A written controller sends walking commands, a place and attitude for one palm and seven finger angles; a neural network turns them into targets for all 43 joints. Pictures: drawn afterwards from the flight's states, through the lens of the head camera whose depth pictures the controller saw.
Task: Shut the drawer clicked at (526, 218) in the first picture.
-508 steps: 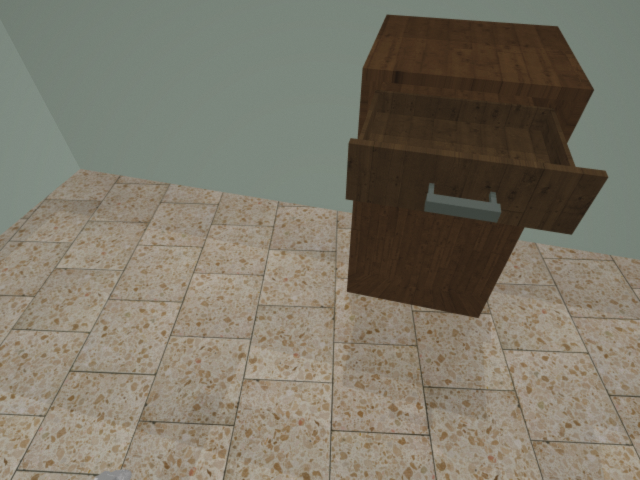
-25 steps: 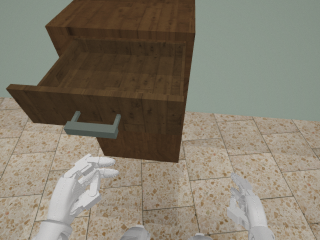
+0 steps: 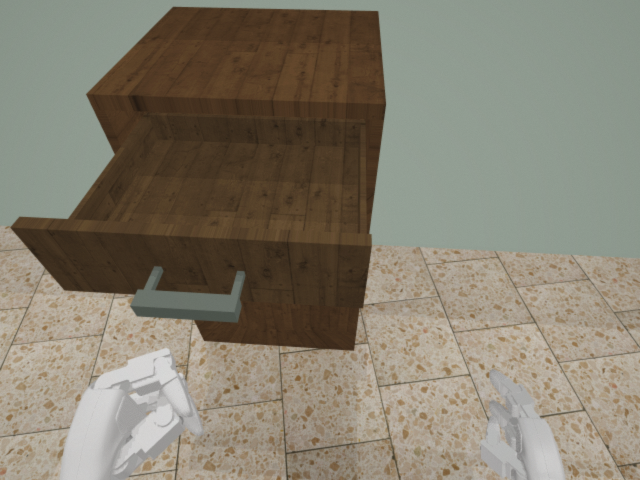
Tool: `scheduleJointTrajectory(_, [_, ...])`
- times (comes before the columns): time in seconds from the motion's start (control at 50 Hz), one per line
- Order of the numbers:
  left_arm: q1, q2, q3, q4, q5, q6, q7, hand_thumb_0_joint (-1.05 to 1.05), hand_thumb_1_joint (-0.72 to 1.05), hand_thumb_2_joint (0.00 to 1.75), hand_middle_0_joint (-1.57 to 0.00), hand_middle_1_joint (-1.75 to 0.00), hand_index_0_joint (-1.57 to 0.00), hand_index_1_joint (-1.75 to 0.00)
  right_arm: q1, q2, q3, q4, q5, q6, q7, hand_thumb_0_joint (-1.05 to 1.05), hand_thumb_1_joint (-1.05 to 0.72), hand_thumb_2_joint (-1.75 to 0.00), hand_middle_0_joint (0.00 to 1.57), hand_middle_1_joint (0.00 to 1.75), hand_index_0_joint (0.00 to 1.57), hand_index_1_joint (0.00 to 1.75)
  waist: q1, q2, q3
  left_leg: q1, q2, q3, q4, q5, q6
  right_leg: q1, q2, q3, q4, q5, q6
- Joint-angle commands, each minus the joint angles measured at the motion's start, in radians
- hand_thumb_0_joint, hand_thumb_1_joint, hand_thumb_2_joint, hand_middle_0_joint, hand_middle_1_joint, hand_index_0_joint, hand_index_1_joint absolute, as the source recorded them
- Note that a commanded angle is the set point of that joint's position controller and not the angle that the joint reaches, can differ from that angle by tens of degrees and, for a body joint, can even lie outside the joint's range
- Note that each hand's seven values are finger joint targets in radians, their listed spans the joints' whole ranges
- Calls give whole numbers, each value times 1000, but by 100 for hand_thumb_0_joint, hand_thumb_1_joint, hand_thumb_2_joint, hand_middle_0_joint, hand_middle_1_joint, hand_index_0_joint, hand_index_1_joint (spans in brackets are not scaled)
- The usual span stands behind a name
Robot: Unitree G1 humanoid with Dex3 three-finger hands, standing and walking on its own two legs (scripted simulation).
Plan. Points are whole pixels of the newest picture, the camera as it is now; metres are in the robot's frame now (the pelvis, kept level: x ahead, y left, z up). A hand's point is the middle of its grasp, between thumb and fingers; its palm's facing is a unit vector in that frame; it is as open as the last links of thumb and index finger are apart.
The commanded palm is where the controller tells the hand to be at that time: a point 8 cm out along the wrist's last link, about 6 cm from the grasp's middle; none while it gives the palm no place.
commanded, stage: raise the hand and make a fist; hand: left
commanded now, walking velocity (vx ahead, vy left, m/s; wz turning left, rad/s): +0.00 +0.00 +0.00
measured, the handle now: (192, 291) +0.34 +0.20 +0.05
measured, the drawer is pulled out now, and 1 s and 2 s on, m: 0.28 0.28 0.28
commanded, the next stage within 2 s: bring the fist close to the handle in 0.78 s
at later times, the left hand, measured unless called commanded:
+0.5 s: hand (137, 417) +0.15 +0.17 +0.15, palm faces +0.05 -0.99 -0.12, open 3.2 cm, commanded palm +0.10 +0.22 +0.15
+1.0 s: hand (147, 405) +0.16 +0.17 +0.14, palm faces +0.05 -0.99 -0.10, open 3.2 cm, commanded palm +0.12 +0.22 +0.14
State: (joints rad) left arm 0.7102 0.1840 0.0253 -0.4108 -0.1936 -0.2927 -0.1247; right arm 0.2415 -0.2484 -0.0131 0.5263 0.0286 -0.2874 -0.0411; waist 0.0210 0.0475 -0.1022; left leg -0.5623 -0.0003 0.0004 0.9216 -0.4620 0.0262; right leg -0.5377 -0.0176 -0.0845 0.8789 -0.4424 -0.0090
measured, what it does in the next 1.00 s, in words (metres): stands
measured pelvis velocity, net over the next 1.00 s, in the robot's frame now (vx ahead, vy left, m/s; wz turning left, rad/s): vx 0.00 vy -0.02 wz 0.01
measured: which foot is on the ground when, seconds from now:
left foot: down 0.00-1.00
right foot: down 0.00-1.00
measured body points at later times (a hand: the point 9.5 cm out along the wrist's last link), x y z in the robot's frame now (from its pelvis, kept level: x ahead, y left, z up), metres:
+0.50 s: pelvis +0.01 -0.01 +0.02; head -0.02 -0.03 +0.47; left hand +0.14 +0.22 +0.16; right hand +0.21 -0.22 -0.03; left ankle +0.01 +0.10 -0.69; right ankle +0.00 -0.12 -0.69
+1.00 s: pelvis +0.00 -0.02 +0.02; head -0.02 -0.05 +0.47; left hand +0.15 +0.22 +0.14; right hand +0.20 -0.24 -0.03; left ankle +0.01 +0.10 -0.69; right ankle +0.00 -0.12 -0.69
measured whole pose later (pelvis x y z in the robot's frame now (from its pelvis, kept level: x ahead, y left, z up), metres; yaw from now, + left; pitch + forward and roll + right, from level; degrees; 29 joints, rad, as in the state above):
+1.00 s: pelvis +0.00 -0.02 +0.02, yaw +0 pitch +1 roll -1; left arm 0.61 0.24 0.19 -0.34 -0.30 -0.14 -0.26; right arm 0.24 -0.25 0.05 0.62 0.06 -0.42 -0.08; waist 0.05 0.07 -0.08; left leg -0.36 0.02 -0.02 0.73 -0.38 -0.01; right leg -0.33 0.01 -0.10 0.69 -0.37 -0.04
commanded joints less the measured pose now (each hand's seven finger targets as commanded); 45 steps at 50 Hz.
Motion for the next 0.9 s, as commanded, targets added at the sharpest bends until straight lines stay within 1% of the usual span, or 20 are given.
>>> scheduleJointTrajectory(0.0, [23, 71, 60, -253, -1, -15, 8, 0, 90, 90, -134, -153, -134, -153, -86, -82, -21, -184, 10, -39, -2, 0, -90, -90, 20, 30, 20, 30, 3, -20, -75, 100, 16, -47, -189, 281, -1, 66, 14, -11, -129, 218, -10])
scheduleJointTrajectory(0.12, [18, 97, 84, -305, -14, 57, -21, 0, 90, 90, -140, -160, -140, -160, -113, -74, 1, -189, 17, -26, -9, 0, -90, -90, 20, 30, 20, 30, 11, -27, -51, 133, 19, -47, -218, 298, -2, 114, 18, -10, -168, 254, -11])
scheduleJointTrajectory(0.16, [28, 113, 116, -309, -27, 67, -29, 0, 90, 90, -140, -160, -140, -160, -112, -68, 4, -186, 24, -26, -12, 0, -90, -90, 20, 30, 20, 30, 14, -33, -44, 146, 20, -46, -230, 289, -4, 119, 23, -10, -183, 251, -11])
scheduleJointTrajectory(0.2, [10, 99, 102, -346, -36, 71, -36, 0, 90, 90, -140, -160, -140, -160, -120, -66, 13, -190, 23, -37, -12, 0, -90, -90, 20, 30, 20, 30, 14, -14, -42, 161, 18, -47, -239, 288, -5, 129, 21, -11, -191, 252, -11])
scheduleJointTrajectory(0.28, [21, 141, 174, -326, -58, 88, -47, 0, 90, 90, -140, -160, -140, -160, -127, -63, 18, -169, 31, -53, -19, 0, -90, -90, 20, 30, 20, 30, 23, -19, -36, 177, 18, -46, -257, 282, -8, 156, 25, -6, -224, 254, -14])
scheduleJointTrajectory(0.3, [5, 138, 168, -333, -62, 90, -56, 0, 90, 90, -140, -160, -140, -160, -130, -66, 21, -168, 33, -61, -21, 0, -90, -90, 20, 30, 20, 30, 20, -19, -26, 183, 17, -45, -261, 280, -8, 159, 24, -4, -231, 256, -13])
scheduleJointTrajectory(0.32, [10, 145, 181, -336, -69, 97, -61, 0, 90, 90, -140, -160, -140, -160, -147, -65, 22, -167, 36, -69, -21, 0, -90, -90, 20, 30, 20, 30, 28, 6, -22, 183, 14, -44, -265, 274, -8, 172, 23, 1, -240, 252, -16])
scheduleJointTrajectory(0.34, [5, 154, 193, -331, -75, 99, -67, 0, 90, 90, -140, -160, -140, -160, -140, -64, 25, -163, 38, -77, -23, 0, -90, -90, 20, 30, 20, 30, 25, -17, -22, 188, 14, -46, -271, 279, -8, 178, 23, -1, -246, 259, -15])
scheduleJointTrajectory(0.36, [4, 162, 206, -329, -82, 103, -74, 0, 90, 90, -140, -160, -140, -160, -145, -66, 25, -157, 41, -85, -25, 0, -90, -90, 20, 30, 20, 30, 29, 10, -16, 194, 13, -42, -275, 271, -9, 180, 22, 5, -257, 252, -16])
scheduleJointTrajectory(0.4, [-7, 145, 198, -281, -98, 116, -90, 0, 90, 90, -140, -160, -140, -160, -147, -69, 27, -148, 43, -98, -31, 0, -90, -90, 20, 30, 20, 30, 24, -38, 13, 180, 10, -43, -280, 247, -7, 176, 22, 13, -278, 232, -11])
scheduleJointTrajectory(0.44, [-2, 143, 203, -248, -109, 124, -105, 0, 90, 90, -140, -160, -140, -160, -158, -73, 29, -142, 47, -113, -35, 0, -90, -90, 20, 30, 20, 30, 27, -49, 41, 175, 8, -41, -285, 230, -7, 172, 23, 20, -296, 212, -11])
scheduleJointTrajectory(0.5, [-24, 153, 206, -273, -111, 120, -112, 0, 90, 90, -140, -160, -140, -160, -150, -79, 26, -139, 43, -134, -36, 0, -90, -90, 20, 30, 20, 30, 30, -29, 17, 192, 3, -38, -286, 234, -5, 183, 19, 33, -305, 206, -9])
scheduleJointTrajectory(0.52, [-30, 180, 240, -268, -110, 118, -106, 0, 90, 90, -140, -160, -140, -160, -156, -79, 24, -134, 44, -140, -37, 0, -90, -90, 20, 30, 20, 30, 37, -14, 11, 192, 1, -36, -286, 236, -6, 197, 19, 37, -308, 204, -12])
scheduleJointTrajectory(0.62, [-63, 193, 261, -260, -106, 88, -89, 0, 90, 90, -140, -160, -140, -160, -153, -79, 23, -121, 40, -160, -36, 0, -90, -90, 20, 30, 20, 30, 38, 8, 33, 188, 0, -29, -287, 202, -6, 184, 14, 56, -336, 129, -13])
scheduleJointTrajectory(0.7, [-88, 189, 269, -201, -118, 79, -95, 0, 90, 90, -140, -160, -140, -160, -144, -83, 19, -107, 41, -173, -43, 0, -90, -90, 20, 30, 20, 30, 33, -36, 48, 181, -3, -24, -280, 187, -5, 176, 5, 81, -365, 93, -5])
scheduleJointTrajectory(0.76, [-117, 198, 272, -166, -123, 86, -114, 0, 90, 90, -140, -160, -140, -160, -147, -89, 20, -97, 44, -185, -50, 0, -90, -90, 20, 30, 20, 30, 29, -37, 64, 182, -3, -26, -286, 171, -3, 173, 2, 97, -387, 61, -4])
scheduleJointTrajectory(0.8, [-120, 199, 275, -165, -126, 93, -124, 0, 90, 90, -140, -160, -140, -160, -145, -90, 19, -100, 43, -191, -54, 0, -90, -90, 20, 30, 20, 30, 31, -54, 40, 187, -5, -22, -280, 188, -1, 186, -4, 110, -392, 80, 2])
scheduleJointTrajectory(0.82, [-127, 211, 289, -159, -123, 95, -126, 0, 90, 90, -140, -160, -140, -160, -151, -91, 19, -92, 43, -194, -54, 0, -90, -90, 20, 30, 20, 30, 35, -33, 34, 197, -5, -23, -283, 197, -1, 196, -1, 102, -389, 96, -2])
scheduleJointTrajectory(0.84, [-130, 197, 267, -175, -122, 94, -130, 0, 90, 90, -140, -160, -140, -160, -149, -90, 22, -98, 43, -199, -53, 0, -90, -90, 20, 30, 20, 30, 33, -23, 40, 203, -4, -21, -289, 201, -1, 191, -2, 97, -384, 106, -1])
scheduleJointTrajectory(0.88, [-139, 175, 248, -163, -122, 95, -130, 0, 90, 90, -140, -160, -140, -160, -143, -91, 21, -92, 39, -205, -51, 0, -90, -90, 20, 30, 20, 30, 30, -30, 38, 205, -6, -22, -291, 208, 0, 188, 1, 86, -373, 126, 0])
